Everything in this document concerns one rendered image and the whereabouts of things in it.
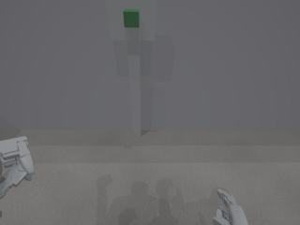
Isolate robot right hand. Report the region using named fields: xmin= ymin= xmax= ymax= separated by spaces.
xmin=213 ymin=189 xmax=248 ymax=225

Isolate button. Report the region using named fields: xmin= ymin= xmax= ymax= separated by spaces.
xmin=123 ymin=9 xmax=140 ymax=28

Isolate robot left hand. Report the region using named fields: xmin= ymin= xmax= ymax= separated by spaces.
xmin=0 ymin=136 xmax=35 ymax=200

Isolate panel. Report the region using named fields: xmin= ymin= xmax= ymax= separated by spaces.
xmin=105 ymin=0 xmax=157 ymax=137

